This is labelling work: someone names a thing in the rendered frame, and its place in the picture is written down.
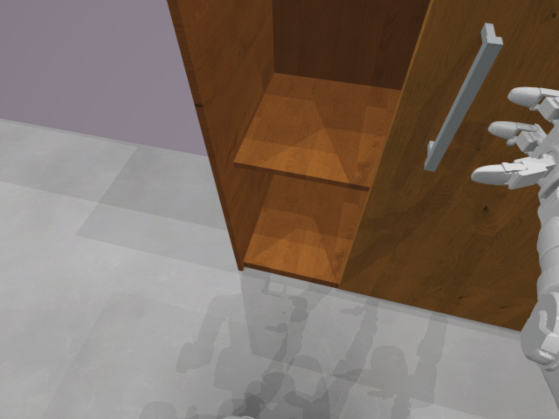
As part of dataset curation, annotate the robot right hand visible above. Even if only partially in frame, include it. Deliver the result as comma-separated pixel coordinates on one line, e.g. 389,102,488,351
471,87,559,189

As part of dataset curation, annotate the right robot forearm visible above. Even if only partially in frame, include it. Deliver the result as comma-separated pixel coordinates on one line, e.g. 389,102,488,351
537,172,559,301

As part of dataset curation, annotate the handle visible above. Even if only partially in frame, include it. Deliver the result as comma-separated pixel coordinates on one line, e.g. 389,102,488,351
424,23,503,172

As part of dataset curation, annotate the robot right upper arm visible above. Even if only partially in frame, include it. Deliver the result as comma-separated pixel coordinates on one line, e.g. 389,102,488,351
521,292,559,410

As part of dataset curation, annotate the wardrobe door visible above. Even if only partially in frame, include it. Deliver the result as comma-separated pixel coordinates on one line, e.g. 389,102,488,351
339,0,559,331

